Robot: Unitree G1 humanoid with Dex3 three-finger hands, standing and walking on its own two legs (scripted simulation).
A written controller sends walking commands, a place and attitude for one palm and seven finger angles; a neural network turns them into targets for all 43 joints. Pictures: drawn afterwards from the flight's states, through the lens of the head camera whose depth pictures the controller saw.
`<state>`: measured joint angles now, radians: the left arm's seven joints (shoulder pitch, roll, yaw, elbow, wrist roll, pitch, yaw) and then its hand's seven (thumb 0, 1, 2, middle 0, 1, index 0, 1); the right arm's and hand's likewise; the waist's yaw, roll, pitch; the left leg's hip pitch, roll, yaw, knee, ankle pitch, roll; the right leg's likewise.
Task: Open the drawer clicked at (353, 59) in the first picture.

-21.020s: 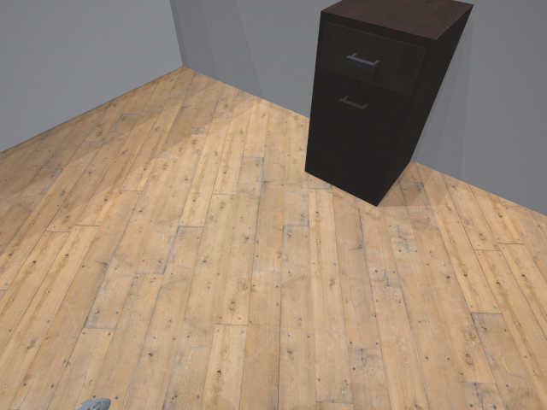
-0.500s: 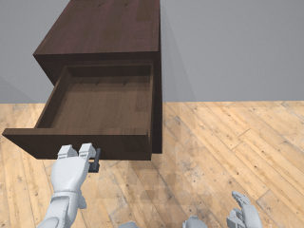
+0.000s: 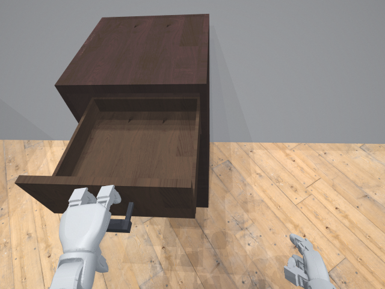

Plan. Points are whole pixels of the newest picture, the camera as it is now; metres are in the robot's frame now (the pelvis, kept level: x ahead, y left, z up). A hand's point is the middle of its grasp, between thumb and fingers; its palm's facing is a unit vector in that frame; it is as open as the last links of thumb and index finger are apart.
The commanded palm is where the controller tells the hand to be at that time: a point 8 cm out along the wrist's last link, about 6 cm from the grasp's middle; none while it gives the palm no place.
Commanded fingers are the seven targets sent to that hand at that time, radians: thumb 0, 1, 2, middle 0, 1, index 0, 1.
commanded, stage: lift the hand off the handle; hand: left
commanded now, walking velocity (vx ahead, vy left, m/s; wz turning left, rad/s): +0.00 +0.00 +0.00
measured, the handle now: (108, 215) +0.27 +0.24 -0.04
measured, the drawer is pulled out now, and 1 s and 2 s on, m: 0.30 0.30 0.30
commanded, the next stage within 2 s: draw the hand back to the body in 1.50 s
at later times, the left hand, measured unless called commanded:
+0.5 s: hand (92, 222) +0.23 +0.23 +0.03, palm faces +0.05 -0.09 -0.99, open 13.6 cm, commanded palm +0.20 +0.23 +0.09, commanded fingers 0.00 -0.50 0.30 -0.30 -1.20 -0.30 -1.20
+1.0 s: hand (80, 215) +0.23 +0.23 +0.07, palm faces +0.07 -0.09 -0.99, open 13.9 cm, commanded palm +0.20 +0.23 +0.13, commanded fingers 0.00 -0.50 0.30 -0.30 -1.20 -0.30 -1.20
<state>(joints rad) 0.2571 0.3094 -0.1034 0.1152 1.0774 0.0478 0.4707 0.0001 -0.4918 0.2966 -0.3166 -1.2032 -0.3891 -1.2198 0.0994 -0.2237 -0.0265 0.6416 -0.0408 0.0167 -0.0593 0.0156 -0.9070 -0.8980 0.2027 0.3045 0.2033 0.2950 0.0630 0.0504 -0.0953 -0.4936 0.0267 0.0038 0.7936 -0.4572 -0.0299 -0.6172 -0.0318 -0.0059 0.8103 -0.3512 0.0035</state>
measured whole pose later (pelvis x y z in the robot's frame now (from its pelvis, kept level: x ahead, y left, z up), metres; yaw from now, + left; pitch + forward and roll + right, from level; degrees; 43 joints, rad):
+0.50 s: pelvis +0.01 +0.00 +0.01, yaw +0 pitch +6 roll +1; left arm 0.31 0.33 -0.10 -0.04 1.06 0.05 0.37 0.00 -0.49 0.30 -0.32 -1.20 -0.36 -1.22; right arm 0.10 -0.22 -0.02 0.64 -0.05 0.03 -0.04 0.02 -0.91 -0.90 0.20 0.30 0.20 0.29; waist 0.09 0.06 -0.07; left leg -0.37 0.03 0.01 0.69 -0.42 -0.03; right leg -0.49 -0.03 -0.01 0.71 -0.32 0.01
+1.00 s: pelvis +0.01 +0.00 +0.03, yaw +0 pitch +2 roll +1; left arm 0.30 0.37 -0.08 -0.13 1.02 0.08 0.27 0.00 -0.49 0.30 -0.32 -1.20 -0.32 -1.20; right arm 0.09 -0.23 -0.01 0.65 -0.03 0.05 -0.04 0.02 -0.91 -0.90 0.20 0.30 0.20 0.29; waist 0.10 0.08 -0.03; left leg -0.24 0.03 0.01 0.56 -0.36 -0.03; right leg -0.37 -0.03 -0.01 0.59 -0.27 0.01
